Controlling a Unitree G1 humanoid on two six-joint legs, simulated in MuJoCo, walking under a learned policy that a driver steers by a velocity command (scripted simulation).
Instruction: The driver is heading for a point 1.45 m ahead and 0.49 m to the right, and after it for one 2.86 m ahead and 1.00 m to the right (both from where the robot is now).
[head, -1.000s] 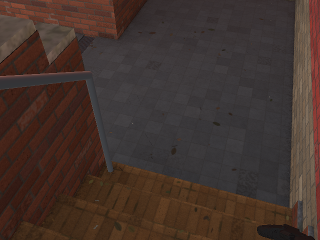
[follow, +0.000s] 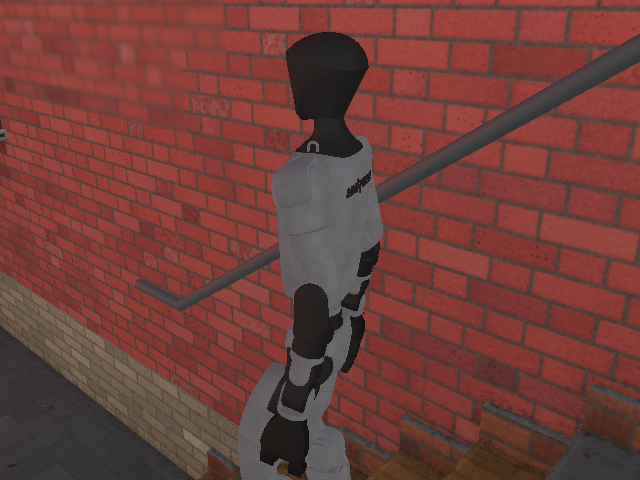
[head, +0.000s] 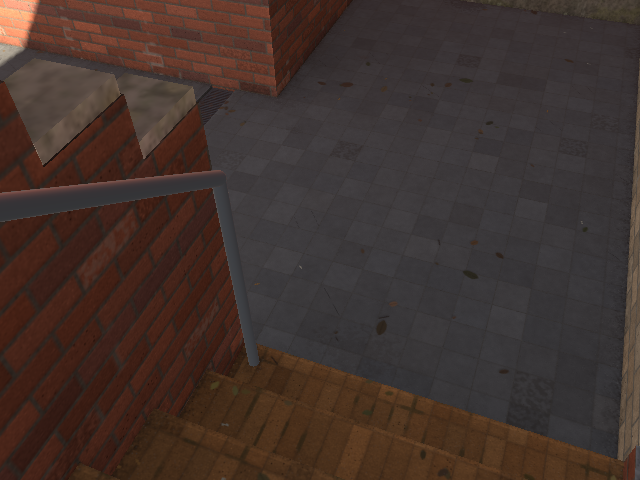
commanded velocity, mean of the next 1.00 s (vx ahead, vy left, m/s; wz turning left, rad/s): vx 0.36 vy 0.00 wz -0.19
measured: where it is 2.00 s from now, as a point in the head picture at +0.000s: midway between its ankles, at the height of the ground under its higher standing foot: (364, 439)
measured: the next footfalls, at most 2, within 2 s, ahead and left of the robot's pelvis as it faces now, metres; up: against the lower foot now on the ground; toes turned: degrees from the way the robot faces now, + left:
right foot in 0.78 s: +0.33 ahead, +0.04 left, -0.18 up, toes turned -9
left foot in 1.20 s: +0.66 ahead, +0.17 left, -0.37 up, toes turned -19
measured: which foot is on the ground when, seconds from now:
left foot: down 0.00-0.78, up 0.80-1.00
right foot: down 0.00-0.38, up 0.40-0.76, down 0.78-1.00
